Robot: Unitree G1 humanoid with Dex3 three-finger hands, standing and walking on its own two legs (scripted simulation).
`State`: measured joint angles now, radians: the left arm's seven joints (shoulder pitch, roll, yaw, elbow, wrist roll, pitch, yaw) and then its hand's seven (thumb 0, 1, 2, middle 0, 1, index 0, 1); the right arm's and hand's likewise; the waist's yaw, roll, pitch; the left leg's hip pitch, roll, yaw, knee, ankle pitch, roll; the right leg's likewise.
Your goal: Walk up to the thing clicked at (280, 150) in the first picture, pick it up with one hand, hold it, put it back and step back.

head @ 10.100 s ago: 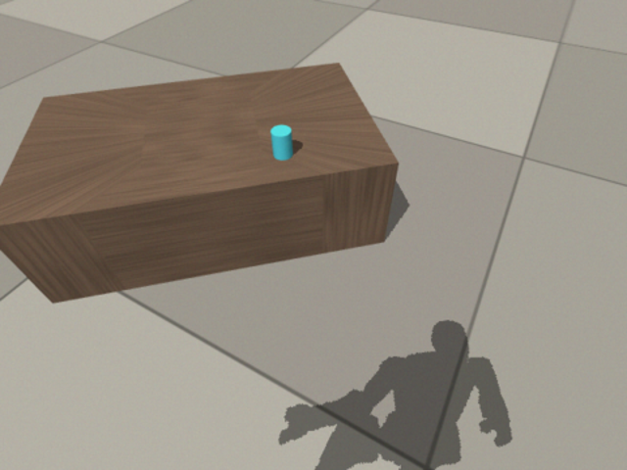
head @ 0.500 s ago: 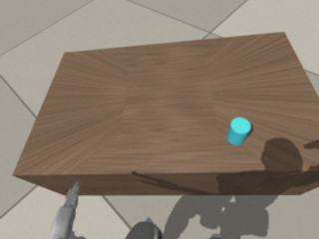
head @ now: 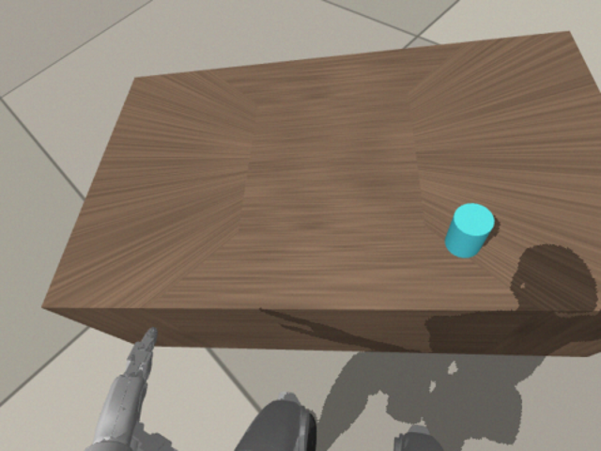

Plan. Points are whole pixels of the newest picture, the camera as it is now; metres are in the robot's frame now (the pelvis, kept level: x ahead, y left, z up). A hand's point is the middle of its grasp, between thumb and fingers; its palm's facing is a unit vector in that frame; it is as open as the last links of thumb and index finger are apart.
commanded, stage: approach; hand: right
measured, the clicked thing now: (467, 231) +0.54 -0.19 -0.23
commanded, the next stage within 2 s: close in in 0.66 s
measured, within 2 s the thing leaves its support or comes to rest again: neither
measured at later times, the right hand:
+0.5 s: hand (593, 231) +0.47 -0.32 -0.08, palm faces +0.14 +0.99 +0.06, open 17.6 cm
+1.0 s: hand (498, 254) +0.50 -0.24 -0.23, palm faces +0.17 +0.98 +0.04, open 17.5 cm
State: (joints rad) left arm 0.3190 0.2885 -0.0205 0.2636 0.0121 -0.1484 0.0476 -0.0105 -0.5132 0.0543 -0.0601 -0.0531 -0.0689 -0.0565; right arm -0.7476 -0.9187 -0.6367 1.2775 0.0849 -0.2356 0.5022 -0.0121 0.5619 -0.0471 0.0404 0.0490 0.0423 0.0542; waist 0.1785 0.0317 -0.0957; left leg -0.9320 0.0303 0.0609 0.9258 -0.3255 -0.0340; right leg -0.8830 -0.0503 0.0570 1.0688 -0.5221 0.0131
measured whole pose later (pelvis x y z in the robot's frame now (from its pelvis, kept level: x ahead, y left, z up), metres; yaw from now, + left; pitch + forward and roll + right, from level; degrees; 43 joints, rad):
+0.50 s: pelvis -0.02 +0.00 -0.06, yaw +2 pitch +28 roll +6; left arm 0.32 0.30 -0.01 0.04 0.06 -0.21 0.00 -0.01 -0.54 0.06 -0.06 -0.04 -0.05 -0.06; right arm -0.77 -0.88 -0.70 1.36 0.11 -0.47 0.50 -0.01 0.58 -0.05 0.04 0.05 0.05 0.05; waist 0.29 0.06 -0.10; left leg -1.28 0.03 0.07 1.19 -0.39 -0.04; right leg -1.24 -0.05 0.08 1.37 -0.61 0.01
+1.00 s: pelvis -0.06 +0.00 -0.17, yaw +4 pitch +33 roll +8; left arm 0.44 0.36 0.12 -0.46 0.09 -0.20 -0.09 -0.01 -0.55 0.06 -0.07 -0.05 -0.07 -0.06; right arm -0.81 -0.84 -0.76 1.20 -0.05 -0.60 0.24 -0.01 0.55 -0.05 0.04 0.04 0.05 0.05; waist 0.47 0.10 -0.10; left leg -1.72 0.02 0.09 1.58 -0.44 -0.03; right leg -1.68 -0.05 0.14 1.79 -0.70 0.03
